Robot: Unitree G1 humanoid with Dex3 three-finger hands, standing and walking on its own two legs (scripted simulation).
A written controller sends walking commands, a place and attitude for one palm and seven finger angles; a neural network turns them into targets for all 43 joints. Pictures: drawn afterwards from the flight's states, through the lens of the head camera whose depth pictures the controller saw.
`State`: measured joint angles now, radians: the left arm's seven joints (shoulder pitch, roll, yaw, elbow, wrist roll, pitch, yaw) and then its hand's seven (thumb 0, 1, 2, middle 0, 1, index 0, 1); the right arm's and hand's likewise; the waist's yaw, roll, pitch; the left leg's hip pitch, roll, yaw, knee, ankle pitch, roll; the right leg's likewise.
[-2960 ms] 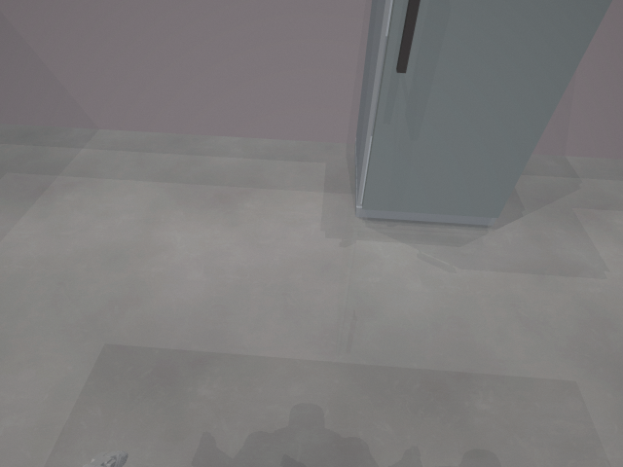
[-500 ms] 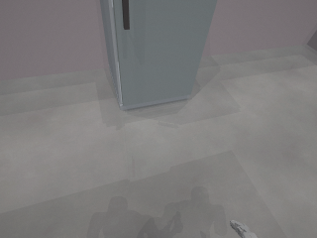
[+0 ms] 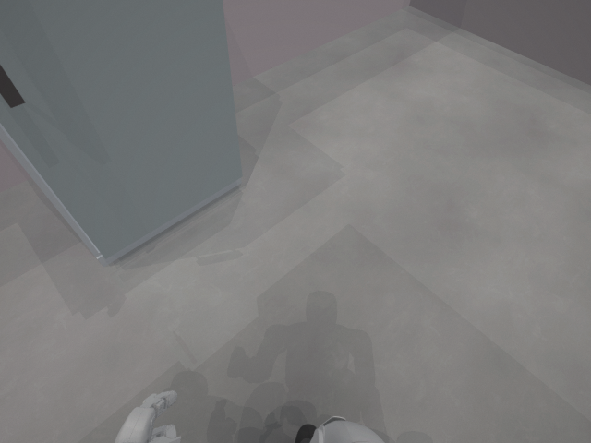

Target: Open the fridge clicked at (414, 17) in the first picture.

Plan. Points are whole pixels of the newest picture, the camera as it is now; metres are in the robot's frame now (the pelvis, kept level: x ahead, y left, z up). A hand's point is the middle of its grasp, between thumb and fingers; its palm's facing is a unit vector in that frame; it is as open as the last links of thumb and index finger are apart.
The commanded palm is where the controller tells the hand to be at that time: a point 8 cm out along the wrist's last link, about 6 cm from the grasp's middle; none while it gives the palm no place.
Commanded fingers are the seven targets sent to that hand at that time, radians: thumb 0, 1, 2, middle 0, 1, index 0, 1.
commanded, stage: walk to a spot facing it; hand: left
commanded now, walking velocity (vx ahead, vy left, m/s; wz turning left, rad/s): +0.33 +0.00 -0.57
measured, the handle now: out of the picture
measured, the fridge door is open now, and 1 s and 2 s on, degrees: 0 0 0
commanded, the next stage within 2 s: turn to face it in 0.92 s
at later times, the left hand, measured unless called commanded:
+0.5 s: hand (141, 382) +0.22 +0.25 -0.15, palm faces -0.10 -0.97 -0.23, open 7.4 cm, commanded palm none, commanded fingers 0.00 0.90 0.90 -0.20 -0.30 -0.20 -0.30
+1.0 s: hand (258, 223) +0.53 +0.08 -0.13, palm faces -0.54 -0.78 -0.31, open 7.4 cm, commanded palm none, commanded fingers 0.00 0.90 0.90 -0.20 -0.30 -0.20 -0.30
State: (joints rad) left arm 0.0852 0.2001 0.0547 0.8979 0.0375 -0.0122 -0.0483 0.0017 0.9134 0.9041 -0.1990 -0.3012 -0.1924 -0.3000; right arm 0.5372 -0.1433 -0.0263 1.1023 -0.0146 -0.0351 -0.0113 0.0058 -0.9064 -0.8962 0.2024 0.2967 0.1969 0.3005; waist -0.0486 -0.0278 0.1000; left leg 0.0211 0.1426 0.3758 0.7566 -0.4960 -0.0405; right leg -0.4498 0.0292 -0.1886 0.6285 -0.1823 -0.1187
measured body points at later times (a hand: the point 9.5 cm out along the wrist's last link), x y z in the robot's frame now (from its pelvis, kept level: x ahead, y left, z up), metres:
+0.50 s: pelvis +0.21 +0.04 +0.02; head +0.23 +0.05 +0.46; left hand +0.23 +0.30 -0.13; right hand +0.33 -0.21 -0.10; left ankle +0.29 +0.15 -0.71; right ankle +0.10 -0.04 -0.70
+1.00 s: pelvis +0.29 -0.02 +0.01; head +0.32 -0.07 +0.45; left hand +0.55 +0.12 -0.11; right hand +0.14 -0.23 -0.16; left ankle +0.30 +0.15 -0.64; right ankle +0.29 -0.12 -0.71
